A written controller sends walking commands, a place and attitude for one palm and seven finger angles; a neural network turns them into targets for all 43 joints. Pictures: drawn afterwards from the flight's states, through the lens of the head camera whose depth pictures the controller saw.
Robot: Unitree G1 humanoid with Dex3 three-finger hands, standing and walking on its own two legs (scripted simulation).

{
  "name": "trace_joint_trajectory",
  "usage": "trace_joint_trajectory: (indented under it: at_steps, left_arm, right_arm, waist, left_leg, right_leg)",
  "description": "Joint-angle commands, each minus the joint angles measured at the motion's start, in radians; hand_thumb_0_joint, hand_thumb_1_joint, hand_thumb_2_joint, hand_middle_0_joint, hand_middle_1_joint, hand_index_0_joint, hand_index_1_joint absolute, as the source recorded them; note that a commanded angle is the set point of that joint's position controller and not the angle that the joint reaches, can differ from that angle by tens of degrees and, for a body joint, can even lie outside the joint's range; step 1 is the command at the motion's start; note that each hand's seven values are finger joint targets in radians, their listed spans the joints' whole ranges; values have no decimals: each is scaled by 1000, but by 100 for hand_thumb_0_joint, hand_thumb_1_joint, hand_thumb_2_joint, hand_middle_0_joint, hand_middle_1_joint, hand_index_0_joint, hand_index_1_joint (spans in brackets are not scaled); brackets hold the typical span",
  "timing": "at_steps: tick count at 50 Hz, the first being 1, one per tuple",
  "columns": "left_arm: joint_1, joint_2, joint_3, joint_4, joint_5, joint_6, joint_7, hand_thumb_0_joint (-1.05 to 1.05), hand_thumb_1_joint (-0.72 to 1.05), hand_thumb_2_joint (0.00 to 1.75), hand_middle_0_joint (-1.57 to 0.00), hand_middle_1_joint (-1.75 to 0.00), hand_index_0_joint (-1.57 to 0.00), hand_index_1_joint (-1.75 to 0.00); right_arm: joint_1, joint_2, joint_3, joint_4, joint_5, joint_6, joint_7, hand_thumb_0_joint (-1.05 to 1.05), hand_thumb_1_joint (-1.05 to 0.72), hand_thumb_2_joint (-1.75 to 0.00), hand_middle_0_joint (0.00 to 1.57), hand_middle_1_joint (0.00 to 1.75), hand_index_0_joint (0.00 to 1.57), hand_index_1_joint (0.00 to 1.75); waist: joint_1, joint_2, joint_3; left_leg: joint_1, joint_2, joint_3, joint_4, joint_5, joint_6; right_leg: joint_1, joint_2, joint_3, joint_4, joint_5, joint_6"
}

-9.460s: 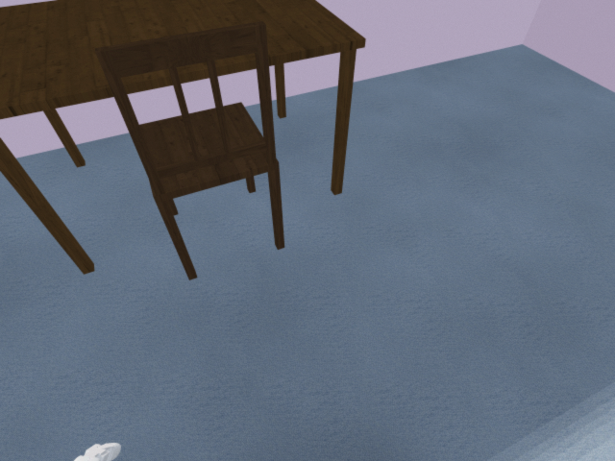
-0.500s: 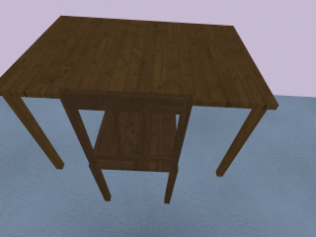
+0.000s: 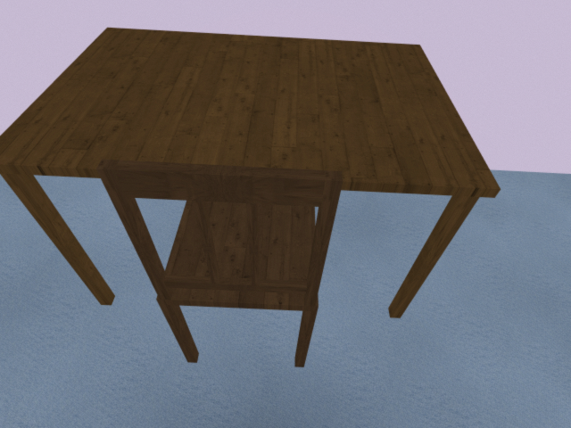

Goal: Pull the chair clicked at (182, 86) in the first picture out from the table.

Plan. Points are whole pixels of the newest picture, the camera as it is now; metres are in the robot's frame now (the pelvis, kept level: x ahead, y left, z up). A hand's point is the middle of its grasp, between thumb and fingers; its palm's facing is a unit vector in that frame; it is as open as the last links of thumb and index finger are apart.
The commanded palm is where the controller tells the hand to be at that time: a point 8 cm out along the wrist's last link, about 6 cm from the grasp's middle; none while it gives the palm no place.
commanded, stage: look again from close up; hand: left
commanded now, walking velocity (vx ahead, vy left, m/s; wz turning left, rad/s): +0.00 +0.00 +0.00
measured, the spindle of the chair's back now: (208, 244) +0.46 +0.19 -0.09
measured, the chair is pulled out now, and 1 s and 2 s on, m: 0.00 0.00 0.00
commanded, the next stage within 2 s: raise the hand toward the chair's back in 0.28 s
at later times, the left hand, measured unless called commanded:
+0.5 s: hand out of the picture +0.06 +0.19 -0.13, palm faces +0.17 -0.95 -0.27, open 7.3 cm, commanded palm +0.10 +0.20 -0.07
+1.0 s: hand out of the picture +0.13 +0.14 -0.06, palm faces +0.11 -0.99 -0.09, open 11.0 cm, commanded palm +0.12 +0.20 -0.06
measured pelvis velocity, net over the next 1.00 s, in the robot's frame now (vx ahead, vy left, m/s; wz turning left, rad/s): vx -0.04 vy -0.07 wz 0.07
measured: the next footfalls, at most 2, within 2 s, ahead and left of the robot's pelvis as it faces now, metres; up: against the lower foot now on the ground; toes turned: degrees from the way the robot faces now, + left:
none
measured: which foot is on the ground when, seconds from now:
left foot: down 0.00-1.00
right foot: down 0.00-1.00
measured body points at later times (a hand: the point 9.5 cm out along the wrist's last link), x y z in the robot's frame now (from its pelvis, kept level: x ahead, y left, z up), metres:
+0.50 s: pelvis -0.01 -0.01 -0.01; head +0.00 -0.01 +0.44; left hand +0.05 +0.23 -0.10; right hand +0.02 -0.24 -0.15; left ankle -0.01 +0.06 -0.74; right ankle -0.02 -0.12 -0.74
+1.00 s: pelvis -0.04 -0.07 -0.11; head +0.02 -0.06 +0.34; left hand +0.12 +0.19 -0.05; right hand +0.21 -0.26 -0.16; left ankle -0.01 +0.06 -0.74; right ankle -0.02 -0.12 -0.74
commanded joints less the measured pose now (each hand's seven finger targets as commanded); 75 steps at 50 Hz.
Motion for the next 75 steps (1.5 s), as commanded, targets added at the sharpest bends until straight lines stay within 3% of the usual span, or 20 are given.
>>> trace_joint_trajectory:
  at_steps: [1,18,19,20,21,22,23,27,29,31,32,34,37,40,42,47,52,57,62,75]
  left_arm:
    - [101,76,17,-13,-3,-9,8,0,90,90,-20,-30,-20,-30]
    - [97,81,15,-20,-3,-11,6,0,90,90,-20,-30,-20,-30]
    - [67,112,9,-6,19,-43,37,0,90,90,-20,-30,-20,-30]
    - [-586,276,74,-1524,-168,-221,32,0,88,89,-20,-30,-20,-30]
    - [-262,217,54,-1313,-107,-166,80,0,85,88,-20,-29,-20,-29]
    - [27,90,-16,-1141,-117,-36,106,0,83,87,-19,-29,-19,-29]
    - [26,-76,-124,-1111,-156,-20,96,0,81,86,-19,-29,-19,-29]
    - [1,32,-29,-1099,-166,-206,37,0,71,82,-18,-27,-18,-27]
    - [150,-48,-16,-941,-194,-343,-50,0,67,80,-18,-26,-18,-26]
    - [295,-7,71,-949,-239,-500,-170,0,62,78,-17,-26,-17,-26]
    - [333,69,155,-919,-238,-566,-227,0,60,77,-17,-25,-17,-25]
    - [304,162,237,-978,-221,-649,-286,0,55,75,-16,-25,-16,-25]
    - [245,181,239,-1122,-233,-569,-276,0,48,72,-16,-23,-16,-23]
    - [76,189,231,-1341,-249,-555,-221,0,41,69,-15,-22,-15,-22]
    - [-2,211,231,-1464,-256,-597,-206,0,36,67,-15,-22,-15,-22]
    - [-81,177,139,-1350,-273,-635,-332,0,25,62,-13,-20,-13,-20]
    - [2,264,271,-1183,-333,-474,-430,0,13,57,-12,-18,-12,-18]
    - [70,268,364,-1247,-347,-426,-355,0,1,52,-11,-16,-11,-16]
    - [42,222,309,-1174,-314,-486,-319,0,-10,47,-10,-14,-10,-14]
    - [1,231,272,-1234,-310,-541,-294,0,-41,34,-7,-9,-7,-9]
  right_arm:
    - [77,-88,-15,-15,-2,-8,-6,0,-90,-90,20,30,20,30]
    - [72,-89,-15,-17,0,-6,-5,0,-90,-90,20,30,20,30]
    - [11,-147,-9,-93,-4,-15,6,0,-90,-90,20,30,20,30]
    - [52,-339,-64,-454,23,-144,-20,0,-90,-90,20,30,20,30]
    - [-41,-243,-23,-399,26,-245,-33,0,-90,-90,20,30,20,30]
    - [-25,-190,-40,-380,48,-281,-19,0,-90,-90,20,30,20,30]
    - [-18,-209,-41,-367,49,-294,-23,0,-90,-90,20,30,20,30]
    - [-62,-292,-73,-517,13,-328,-8,0,-90,-90,20,30,20,30]
    - [-121,-277,-91,-575,1,-323,3,0,-90,-90,20,30,20,30]
    - [-164,-268,-108,-637,-2,-311,27,0,-90,-90,20,30,20,30]
    - [-168,-265,-117,-653,4,-299,48,0,-90,-90,20,30,20,30]
    - [-211,-258,-127,-723,2,-268,68,0,-90,-90,20,30,20,30]
    - [-245,-246,-118,-814,14,-198,56,0,-90,-90,20,30,20,30]
    - [-210,-223,-110,-850,21,-175,28,0,-90,-90,20,30,20,30]
    - [-159,-218,-103,-832,15,-179,9,0,-90,-90,20,30,20,30]
    - [-145,-232,-74,-756,18,-220,-16,0,-90,-90,20,30,20,30]
    - [-165,-238,-71,-744,46,-230,-38,0,-90,-90,20,30,20,30]
    - [-182,-205,-78,-744,40,-220,-34,0,-90,-90,20,30,20,30]
    - [-177,-212,-86,-719,34,-224,-31,0,-90,-90,20,30,20,30]
    - [-136,-254,-91,-734,29,-235,-22,0,-90,-90,20,30,20,30]
  waist:
    - [4,22,61]
    - [4,8,68]
    - [2,56,82]
    - [-128,262,-407]
    - [-35,353,-444]
    - [-51,239,-281]
    - [-59,108,-102]
    - [-89,-155,-52]
    - [-36,-349,-49]
    - [35,-273,-142]
    - [70,-111,-182]
    - [85,26,-249]
    - [89,48,-298]
    - [31,88,-329]
    - [-17,55,-375]
    - [-98,50,-327]
    - [-27,-5,-398]
    - [22,-25,-474]
    - [-12,-73,-333]
    - [-20,57,-377]
  left_leg:
    - [8,171,-156,-77,180,-32]
    - [-4,168,-155,-72,172,-33]
    - [-102,192,-151,105,491,-68]
    - [272,122,-173,44,505,-116]
    - [279,173,-161,14,533,-137]
    - [125,162,-197,-36,359,-154]
    - [-8,137,-183,-17,218,-129]
    - [-294,74,-185,235,-120,-77]
    - [-453,72,-153,358,-166,-78]
    - [-564,53,-113,452,-130,-91]
    - [-585,41,-95,497,-88,-105]
    - [-639,36,-71,570,-56,-99]
    - [-702,26,-54,603,-103,-81]
    - [-716,38,-67,652,-175,-65]
    - [-706,57,-94,716,-113,-53]
    - [-769,74,-114,796,-125,-45]
    - [-818,71,-117,776,-129,-46]
    - [-761,69,-125,708,-36,-56]
    - [-795,71,-121,686,-84,-54]
    - [-620,74,-128,604,-55,-51]
  right_leg:
    - [-69,-80,71,-60,131,-39]
    - [-64,-78,76,-73,132,-41]
    - [-86,-98,74,-11,332,-35]
    - [-109,18,-15,85,252,-30]
    - [-177,25,-3,198,-10,-56]
    - [-270,27,-25,254,-131,-33]
    - [-306,25,-33,249,-106,-32]
    - [-416,28,-59,182,-125,-38]
    - [-556,34,-54,269,-248,-37]
    - [-565,34,-28,377,-213,-50]
    - [-550,28,-6,439,-141,-68]
    - [-568,26,11,538,-67,-79]
    - [-539,25,77,543,-88,-70]
    - [-570,21,143,495,-225,-56]
    - [-576,23,174,509,-94,-34]
    - [-659,19,178,506,-86,-10]
    - [-503,-16,233,451,-116,25]
    - [-381,-30,203,474,100,40]
    - [-492,-19,172,467,-5,28]
    - [-604,36,15,520,-76,-38]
